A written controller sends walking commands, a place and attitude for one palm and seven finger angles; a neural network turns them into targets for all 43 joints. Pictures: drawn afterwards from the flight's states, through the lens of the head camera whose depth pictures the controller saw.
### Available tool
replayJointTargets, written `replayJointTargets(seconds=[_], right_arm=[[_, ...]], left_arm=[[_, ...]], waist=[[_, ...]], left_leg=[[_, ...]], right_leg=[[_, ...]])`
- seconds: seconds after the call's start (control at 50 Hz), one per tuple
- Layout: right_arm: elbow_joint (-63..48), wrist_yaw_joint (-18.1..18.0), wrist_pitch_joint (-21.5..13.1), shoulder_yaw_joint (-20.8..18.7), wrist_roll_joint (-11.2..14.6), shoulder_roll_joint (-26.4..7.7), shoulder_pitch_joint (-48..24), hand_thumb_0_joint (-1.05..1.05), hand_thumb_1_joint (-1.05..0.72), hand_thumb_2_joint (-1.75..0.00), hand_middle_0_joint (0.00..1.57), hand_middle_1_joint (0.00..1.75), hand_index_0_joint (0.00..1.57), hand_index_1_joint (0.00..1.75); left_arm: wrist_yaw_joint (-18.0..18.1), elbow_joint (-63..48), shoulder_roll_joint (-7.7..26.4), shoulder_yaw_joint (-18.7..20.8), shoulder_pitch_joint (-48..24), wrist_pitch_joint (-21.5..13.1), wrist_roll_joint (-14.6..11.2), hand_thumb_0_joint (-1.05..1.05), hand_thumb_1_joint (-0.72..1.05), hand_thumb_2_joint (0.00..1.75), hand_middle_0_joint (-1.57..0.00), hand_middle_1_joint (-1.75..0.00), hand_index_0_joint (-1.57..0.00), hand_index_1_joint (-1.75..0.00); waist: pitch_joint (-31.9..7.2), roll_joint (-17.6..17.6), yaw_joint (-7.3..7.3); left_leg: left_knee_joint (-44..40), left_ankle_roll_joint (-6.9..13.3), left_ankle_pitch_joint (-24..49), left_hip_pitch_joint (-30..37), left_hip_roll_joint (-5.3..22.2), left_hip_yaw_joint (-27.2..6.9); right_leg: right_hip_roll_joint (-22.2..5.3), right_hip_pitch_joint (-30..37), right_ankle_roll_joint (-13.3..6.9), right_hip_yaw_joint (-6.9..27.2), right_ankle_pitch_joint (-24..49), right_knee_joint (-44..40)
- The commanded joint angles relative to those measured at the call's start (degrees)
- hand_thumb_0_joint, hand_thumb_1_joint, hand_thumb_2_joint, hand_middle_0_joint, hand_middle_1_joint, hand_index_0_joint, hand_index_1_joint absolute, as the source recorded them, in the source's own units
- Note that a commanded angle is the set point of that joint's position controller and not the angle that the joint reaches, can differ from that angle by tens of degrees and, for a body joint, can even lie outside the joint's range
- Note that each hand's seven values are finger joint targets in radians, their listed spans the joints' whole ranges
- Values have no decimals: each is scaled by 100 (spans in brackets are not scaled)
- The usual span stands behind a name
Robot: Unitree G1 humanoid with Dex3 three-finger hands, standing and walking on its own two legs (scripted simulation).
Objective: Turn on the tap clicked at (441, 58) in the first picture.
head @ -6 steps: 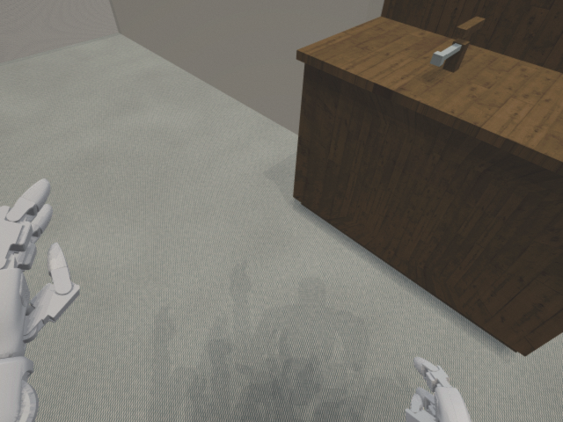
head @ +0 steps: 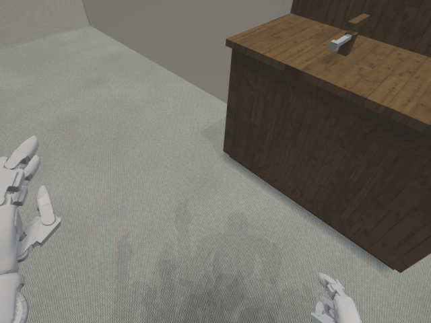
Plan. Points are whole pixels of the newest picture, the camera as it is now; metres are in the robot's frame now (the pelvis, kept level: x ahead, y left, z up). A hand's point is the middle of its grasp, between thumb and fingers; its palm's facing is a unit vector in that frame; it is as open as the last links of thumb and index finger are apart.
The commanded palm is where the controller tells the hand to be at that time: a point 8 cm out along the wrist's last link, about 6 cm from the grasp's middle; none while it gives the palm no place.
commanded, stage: stand and wait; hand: left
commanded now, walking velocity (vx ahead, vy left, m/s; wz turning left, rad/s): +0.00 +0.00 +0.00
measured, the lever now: (334, 45) +1.00 -0.36 +0.10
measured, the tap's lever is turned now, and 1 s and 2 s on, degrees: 0 0 0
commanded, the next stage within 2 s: look at it before walking up in 0.14 s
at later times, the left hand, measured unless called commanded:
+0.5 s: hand (55, 222) +0.21 +0.24 +0.15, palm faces +0.40 -0.84 -0.37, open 7.4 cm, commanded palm +0.16 +0.28 +0.18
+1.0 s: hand (35, 181) +0.26 +0.29 +0.17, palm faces +0.50 -0.75 -0.43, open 7.4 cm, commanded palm +0.21 +0.32 +0.18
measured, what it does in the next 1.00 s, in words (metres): lifts its right foot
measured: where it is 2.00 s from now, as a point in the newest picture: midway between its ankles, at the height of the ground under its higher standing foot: (201, 292)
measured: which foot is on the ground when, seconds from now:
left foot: down 0.00-1.00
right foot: down 0.00-0.70, up 0.72-1.00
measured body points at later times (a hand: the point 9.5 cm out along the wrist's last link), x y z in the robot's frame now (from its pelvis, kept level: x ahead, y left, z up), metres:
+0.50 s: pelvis +0.00 +0.00 +0.00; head +0.00 +0.01 +0.45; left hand +0.19 +0.28 +0.17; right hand +0.16 -0.23 -0.08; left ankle +0.03 +0.11 -0.74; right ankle +0.03 -0.13 -0.74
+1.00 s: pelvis +0.10 +0.02 +0.00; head +0.11 +0.03 +0.45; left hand +0.23 +0.32 +0.20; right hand +0.27 -0.16 -0.10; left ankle +0.03 +0.12 -0.74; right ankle +0.17 -0.10 -0.68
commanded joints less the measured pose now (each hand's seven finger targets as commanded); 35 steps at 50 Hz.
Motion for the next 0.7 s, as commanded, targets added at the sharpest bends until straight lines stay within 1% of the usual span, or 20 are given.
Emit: replayJointTargets(seconds=[0.0, 0.08, 0.14, 0.2, 0.24, 0.32, 0.36, 0.38, 0.4, 0.46, 0.5, 0.52, 0.54, 0.56, 0.58, 0.6, 0.62, 0.64, 0.66, 0.68], right_arm=[[-889, -42, -307, -251, 13, -689, -544, 0, -90, -90, 20, 30, 20, 30], [-893, -38, -307, -259, 23, -695, -542, 0, -90, -90, 20, 30, 20, 30], [-897, -37, -304, -253, 27, -693, -550, 0, -90, -90, 20, 30, 20, 30], [-882, -38, -296, -256, 18, -693, -517, 0, -90, -90, 20, 30, 20, 30], [-870, -38, -298, -263, 17, -690, -538, 0, -90, -90, 20, 30, 20, 30], [-861, -42, -306, -253, 16, -689, -537, 0, -90, -90, 20, 30, 20, 30], [-853, -51, -312, -270, 13, -713, -547, 0, -90, -90, 20, 30, 20, 30], [-849, -42, -315, -264, 19, -692, -541, 0, -90, -90, 20, 30, 20, 30], [-837, -43, -305, -283, 10, -702, -515, 0, -90, -90, 20, 30, 20, 30], [-873, -70, -251, -332, -6, -724, -517, 0, -90, -90, 20, 30, 20, 30], [-878, -84, -201, -301, -10, -669, -513, 0, -90, -90, 20, 30, 20, 30], [-864, -87, -194, -295, -11, -649, -506, 0, -90, -90, 20, 30, 20, 30], [-830, -77, -201, -297, -7, -639, -463, 0, -90, -90, 20, 30, 20, 30], [-791, -56, -227, -316, 1, -648, -436, 0, -90, -90, 20, 30, 20, 30], [-768, -47, -255, -305, 0, -606, -434, 0, -90, -90, 20, 30, 20, 30], [-756, -45, -270, -311, -5, -599, -444, 0, -90, -90, 20, 30, 20, 30], [-726, -40, -235, -288, -36, -565, -355, 0, -90, -90, 20, 30, 20, 30], [-757, -58, -204, -301, -3, -610, -295, 0, -90, -90, 20, 30, 20, 30], [-819, -91, -219, -371, 28, -785, -301, 0, -90, -90, 20, 30, 20, 30], [-816, -59, -243, -351, 16, -750, -356, 0, -90, -90, 20, 30, 20, 30]], left_arm=[[114, -1236, 946, 645, -375, -366, -31, 0, 90, 90, -20, -30, -20, -30], [103, -1217, 903, 614, -347, -360, -36, 0, 90, 90, -20, -30, -20, -30], [105, -1215, 914, 605, -362, -365, -35, 0, 90, 90, -20, -30, -20, -30], [114, -1118, 919, 633, -324, -350, -43, 0, 90, 90, -20, -30, -20, -30], [113, -1121, 900, 606, -392, -351, -41, 0, 90, 90, -20, -30, -20, -30], [116, -1102, 892, 568, -478, -339, -24, 0, 90, 90, -20, -30, -20, -30], [125, -1151, 969, 634, -560, -344, -22, 0, 90, 90, -20, -30, -20, -30], [122, -1159, 931, 583, -557, -358, -20, 0, 90, 90, -20, -30, -20, -30], [141, -1127, 977, 618, -530, -358, -23, 0, 90, 90, -20, -30, -20, -30], [191, -1171, 1003, 667, -459, -280, -17, 0, 90, 90, -20, -30, -20, -30], [238, -1219, 1025, 696, -418, -233, 20, 0, 90, 90, -20, -30, -20, -30], [255, -1232, 1057, 742, -372, -224, 19, 0, 90, 90, -20, -30, -20, -30], [276, -1342, 1103, 790, -424, -244, 13, 0, 90, 90, -20, -30, -20, -30], [302, -1388, 1199, 907, -471, -272, 3, 0, 90, 90, -20, -30, -20, -30], [322, -1450, 1214, 916, -511, -313, -14, 0, 90, 90, -20, -30, -20, -30], [336, -1481, 1223, 944, -481, -336, -18, 0, 90, 90, -20, -30, -20, -30], [330, -1456, 1184, 953, -380, -341, -18, 0, 90, 90, -20, -30, -20, -30], [283, -1523, 1107, 857, -321, -306, -41, 0, 90, 90, -20, -30, -20, -30], [247, -1726, 1025, 825, -174, -328, -74, 0, 90, 90, -20, -30, -20, -30], [252, -1980, 961, 730, -314, -423, -28, 0, 90, 90, -20, -30, -20, -30]], waist=[[-627, 375, 12], [-612, 348, 7], [-575, 437, 11], [-565, 221, 8], [-556, 172, -2], [-462, 297, -1], [-504, 288, 8], [-498, 246, -2], [-520, 207, -10], [-334, 85, -46], [-143, -78, -74], [-115, -311, -64], [-180, -513, -68], [-350, -766, -66], [-464, -954, -60], [-498, -859, -56], [-512, -541, -132], [-318, -56, -220], [-262, 1328, -248], [-84, 2458, -295]], left_leg=[[-700, 54, 361, -310, 276, -219], [-705, 43, 408, -311, 287, -230], [-755, 58, 229, -348, 301, -221], [-681, 51, 192, -364, 270, -200], [-638, 58, 94, -268, 248, -162], [-716, 59, -104, -320, 249, -181], [-754, 51, -148, -354, 241, -197], [-725, 94, -294, -366, 254, -226], [-668, 144, -655, -448, 243, -247], [-339, 302, -1971, -778, 180, -344], [66, 345, -2190, -1145, 121, -370], [372, 337, -2026, -1389, 76, -309], [783, 292, -1634, -1681, 1, -126], [1269, 231, -1253, -1800, -61, 67], [1434, 163, -973, -1723, -62, 270], [1249, 148, -921, -1393, 3, 313], [733, 172, -981, -688, 10, 317], [30, 288, -1206, 5, 102, 35], [-863, 648, -1527, 636, 766, -1297], [-1569, 1068, -1450, 835, 1726, -3389]], right_leg=[[-201, 680, -65, 222, 477, -246], [-190, 674, -60, 198, 477, -229], [-179, 629, -43, 197, 361, -230], [-225, 624, -62, 256, 358, -298], [-252, 501, -74, 327, 256, -384], [-229, 433, -65, 311, 18, -424], [-211, 500, -63, 282, -22, -424], [-269, 487, -59, 277, -170, -377], [-338, 461, -85, 292, -588, -329], [-624, 36, -258, 482, -2318, -377], [-868, -145, -423, 730, -3015, -404], [-1053, 26, -541, 912, -3078, -423], [-1318, 430, -687, 1113, -2807, -397], [-1618, 774, -836, 1285, -2329, -365], [-1918, 980, -976, 1377, -1745, -247], [-2009, 817, -1010, 1291, -1358, -83], [-1809, 162, -828, 843, -1700, 151], [-1350, -713, -554, 294, -2125, 850], [-554, -1580, -150, -472, -1996, 2281], [31, -2412, 55, -545, -2598, 3699]])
